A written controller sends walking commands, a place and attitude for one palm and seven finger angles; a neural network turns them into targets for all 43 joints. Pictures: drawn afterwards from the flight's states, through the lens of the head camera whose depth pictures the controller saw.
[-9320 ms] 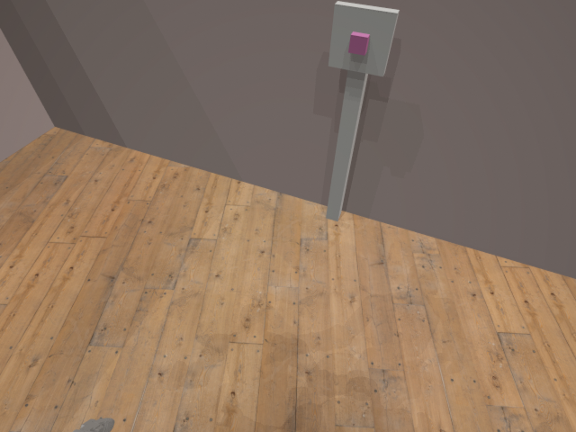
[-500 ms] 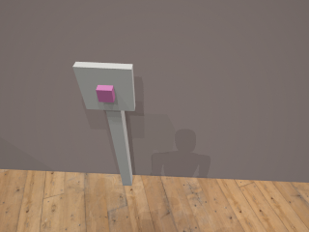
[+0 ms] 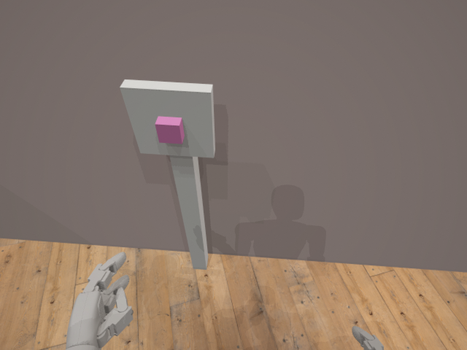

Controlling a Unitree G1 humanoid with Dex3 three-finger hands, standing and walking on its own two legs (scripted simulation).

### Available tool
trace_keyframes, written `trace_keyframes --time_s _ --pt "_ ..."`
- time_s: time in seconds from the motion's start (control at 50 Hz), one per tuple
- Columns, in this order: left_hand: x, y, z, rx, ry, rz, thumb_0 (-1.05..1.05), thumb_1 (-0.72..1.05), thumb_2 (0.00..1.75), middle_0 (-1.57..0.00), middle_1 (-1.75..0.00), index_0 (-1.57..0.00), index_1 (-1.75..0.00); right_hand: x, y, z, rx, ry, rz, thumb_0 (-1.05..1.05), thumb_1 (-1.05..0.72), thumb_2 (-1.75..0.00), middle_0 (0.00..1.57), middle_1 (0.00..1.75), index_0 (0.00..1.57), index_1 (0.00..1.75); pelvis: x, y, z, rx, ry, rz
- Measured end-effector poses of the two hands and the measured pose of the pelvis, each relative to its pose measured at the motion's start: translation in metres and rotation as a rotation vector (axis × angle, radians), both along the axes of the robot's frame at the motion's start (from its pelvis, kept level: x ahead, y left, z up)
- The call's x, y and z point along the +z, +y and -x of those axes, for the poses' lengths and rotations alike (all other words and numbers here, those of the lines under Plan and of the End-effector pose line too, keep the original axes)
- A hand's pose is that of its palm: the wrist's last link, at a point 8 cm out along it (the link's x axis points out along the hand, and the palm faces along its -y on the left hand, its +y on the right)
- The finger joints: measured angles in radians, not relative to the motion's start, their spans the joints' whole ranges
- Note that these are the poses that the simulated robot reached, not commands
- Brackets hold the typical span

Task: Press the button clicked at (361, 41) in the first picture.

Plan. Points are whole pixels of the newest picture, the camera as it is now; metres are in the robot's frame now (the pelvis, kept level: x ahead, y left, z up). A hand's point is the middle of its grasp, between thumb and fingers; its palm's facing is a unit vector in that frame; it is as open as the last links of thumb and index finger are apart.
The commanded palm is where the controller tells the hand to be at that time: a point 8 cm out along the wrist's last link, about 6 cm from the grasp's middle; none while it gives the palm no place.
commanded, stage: raise the hand and make a fist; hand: left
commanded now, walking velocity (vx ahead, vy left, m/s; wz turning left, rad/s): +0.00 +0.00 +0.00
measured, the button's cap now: (170, 129) +0.53 +0.16 +0.08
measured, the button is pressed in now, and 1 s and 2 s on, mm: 0 0 0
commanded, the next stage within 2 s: aim a knuckle at the button in 1.82 s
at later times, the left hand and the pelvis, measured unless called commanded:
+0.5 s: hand (146, 309) +0.19 +0.15 -0.01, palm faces -0.06 -1.00 -0.05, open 3.7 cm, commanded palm +0.16 +0.22 +0.00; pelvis +0.00 -0.03 -0.06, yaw +0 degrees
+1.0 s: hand (126, 278) +0.22 +0.18 +0.03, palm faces -0.01 -1.00 -0.05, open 3.1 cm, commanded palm +0.20 +0.24 +0.04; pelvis +0.03 -0.01 -0.04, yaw +0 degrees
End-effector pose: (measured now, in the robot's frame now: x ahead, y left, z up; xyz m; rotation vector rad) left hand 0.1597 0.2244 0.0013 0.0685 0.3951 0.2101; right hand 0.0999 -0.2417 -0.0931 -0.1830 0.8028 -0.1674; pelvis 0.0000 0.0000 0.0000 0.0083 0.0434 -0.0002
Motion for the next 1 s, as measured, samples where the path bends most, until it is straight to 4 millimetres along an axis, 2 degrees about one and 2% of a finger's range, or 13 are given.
trace_keyframes --time_s 0.06,0.12,0.16,0.22,0.26,0.3,0.34,0.4,0.48,0.54,0.72,0.86,1.0 --pt "0.02 -0.011 -0.031 -0.098 -0.299 0.042 0.01 0.92 0.9 -0.32 -0.43 -0.32 -0.43 -0.003 -0.01 -0.028 0.039 -0.116 0.021 0.01 -0.9 -0.9 0.2 0.3 0.2 0.29 -0.02 -0.003 0.007 0.004 0.054 0.011" --pt "0.009 -0.025 -0.036 -0.246 -0.439 0.077 0.01 0.92 0.9 -0.38 -0.51 -0.39 -0.5 -0.003 -0.02 -0.054 0.048 -0.207 0.035 0.01 -0.9 -0.9 0.2 0.3 0.2 0.3 -0.043 -0.01 0.012 -0.015 0.1 0.019" --pt "-0.011 -0.032 -0.027 -0.302 -0.402 0.1 0.01 0.91 0.9 -0.43 -0.56 -0.44 -0.56 0.0 -0.025 -0.069 0.051 -0.256 0.043 0.02 -0.9 -0.9 0.2 0.3 0.2 0.3 -0.055 -0.014 0.013 -0.02 0.111 0.021" --pt "-0.037 -0.029 -0.002 -0.264 -0.273 0.13 0.01 0.9 0.9 -0.51 -0.65 -0.52 -0.64 0.006 -0.027 -0.086 0.062 -0.297 0.057 0.02 -0.9 -0.9 0.2 0.3 0.2 0.29 -0.063 -0.02 0.011 -0.018 0.12 0.028" --pt "-0.041 -0.022 0.015 -0.194 -0.228 0.114 0.01 0.9 0.9 -0.57 -0.7 -0.58 -0.7 0.008 -0.026 -0.094 0.075 -0.303 0.065 0.02 -0.9 -0.9 0.2 0.3 0.2 0.29 -0.064 -0.023 0.007 -0.011 0.124 0.038" --pt "-0.033 -0.014 0.026 -0.136 -0.244 0.074 0.02 0.9 0.9 -0.62 -0.76 -0.63 -0.76 0.006 -0.022 -0.099 0.098 -0.295 0.071 0.02 -0.9 -0.9 0.2 0.3 0.2 0.29 -0.064 -0.027 0.004 -0.001 0.131 0.051" --pt "-0.019 -0.01 0.028 -0.115 -0.31 0.028 0.02 0.9 0.9 -0.68 -0.82 -0.68 -0.82 0.0 -0.018 -0.102 0.127 -0.276 0.069 0.02 -0.9 -0.9 0.2 0.3 0.2 0.29 -0.065 -0.029 0.002 0.01 0.142 0.064" --pt "-0.004 -0.01 0.017 -0.155 -0.401 -0.004 0.02 0.9 0.9 -0.76 -0.91 -0.76 -0.91 -0.016 -0.011 -0.102 0.158 -0.235 0.047 0.02 -0.9 -0.9 0.2 0.3 0.2 0.29 -0.068 -0.031 0.001 0.022 0.159 0.079" --pt "-0.003 -0.019 -0.009 -0.26 -0.368 0.021 0.02 0.9 0.9 -0.87 -1.03 -0.87 -1.03 -0.033 -0.005 -0.092 0.13 -0.169 -0.003 0.02 -0.9 -0.9 0.2 0.3 0.2 0.3 -0.067 -0.033 -0.002 0.016 0.171 0.077" --pt "-0.003 -0.019 -0.023 -0.276 -0.299 0.047 0.02 0.9 0.9 -0.95 -1.12 -0.96 -1.12 -0.036 -0.004 -0.081 0.079 -0.125 -0.032 0.02 -0.9 -0.9 0.2 0.3 0.2 0.3 -0.06 -0.032 -0.008 0.004 0.17 0.067" --pt "0.018 -0.005 -0.035 -0.226 -0.326 0.027 0.02 0.9 0.9 -1.18 -1.37 -1.19 -1.37 -0.026 -0.02 -0.065 0.016 -0.076 0.003 0.02 -0.9 -0.9 0.2 0.3 0.2 0.3 -0.047 -0.026 -0.022 -0.006 0.163 0.057" --pt "0.021 -0.001 -0.039 -0.243 -0.329 0.037 0.02 0.9 0.9 -1.27 -1.46 -1.27 -1.46 -0.012 -0.026 -0.076 0.019 -0.11 0.051 0.02 -0.9 -0.9 0.2 0.3 0.2 0.29 -0.043 -0.019 -0.024 -0.004 0.151 0.061" --pt "0.035 0.009 -0.045 -0.229 -0.368 0.024 0.02 0.9 0.9 -1.29 -1.49 -1.29 -1.49 0.004 -0.01 -0.092 0.055 -0.168 0.043 0.02 -0.9 -0.9 0.2 0.3 0.2 0.29 -0.036 -0.012 -0.025 0.003 0.129 0.068"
